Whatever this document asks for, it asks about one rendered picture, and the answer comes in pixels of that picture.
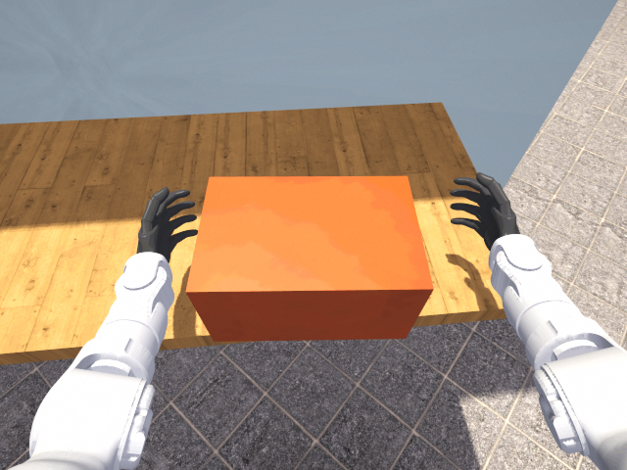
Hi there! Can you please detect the robot left forearm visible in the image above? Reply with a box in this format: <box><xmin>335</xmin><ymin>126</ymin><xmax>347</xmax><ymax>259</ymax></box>
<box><xmin>29</xmin><ymin>252</ymin><xmax>174</xmax><ymax>457</ymax></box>

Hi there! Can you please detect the left robot hand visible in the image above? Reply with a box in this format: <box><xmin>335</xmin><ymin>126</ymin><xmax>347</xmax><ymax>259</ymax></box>
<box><xmin>136</xmin><ymin>187</ymin><xmax>198</xmax><ymax>263</ymax></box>

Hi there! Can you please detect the table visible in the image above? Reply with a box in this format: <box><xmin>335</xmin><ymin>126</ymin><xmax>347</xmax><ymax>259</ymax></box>
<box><xmin>0</xmin><ymin>102</ymin><xmax>506</xmax><ymax>365</ymax></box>

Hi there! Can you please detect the robot right forearm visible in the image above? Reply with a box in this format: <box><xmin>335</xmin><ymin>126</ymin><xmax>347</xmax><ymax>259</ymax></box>
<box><xmin>488</xmin><ymin>234</ymin><xmax>627</xmax><ymax>371</ymax></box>

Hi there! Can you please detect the robot right upper arm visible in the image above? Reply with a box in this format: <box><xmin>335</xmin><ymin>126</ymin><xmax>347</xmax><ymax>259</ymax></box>
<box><xmin>533</xmin><ymin>347</ymin><xmax>627</xmax><ymax>470</ymax></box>

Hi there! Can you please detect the robot left upper arm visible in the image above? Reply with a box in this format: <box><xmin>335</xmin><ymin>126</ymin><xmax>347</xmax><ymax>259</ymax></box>
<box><xmin>8</xmin><ymin>368</ymin><xmax>155</xmax><ymax>470</ymax></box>

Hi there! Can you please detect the carton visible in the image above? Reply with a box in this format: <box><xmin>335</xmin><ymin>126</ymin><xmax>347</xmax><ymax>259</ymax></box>
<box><xmin>186</xmin><ymin>176</ymin><xmax>434</xmax><ymax>342</ymax></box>

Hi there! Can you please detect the right robot hand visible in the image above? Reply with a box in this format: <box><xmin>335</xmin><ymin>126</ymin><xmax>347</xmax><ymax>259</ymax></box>
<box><xmin>450</xmin><ymin>172</ymin><xmax>520</xmax><ymax>251</ymax></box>

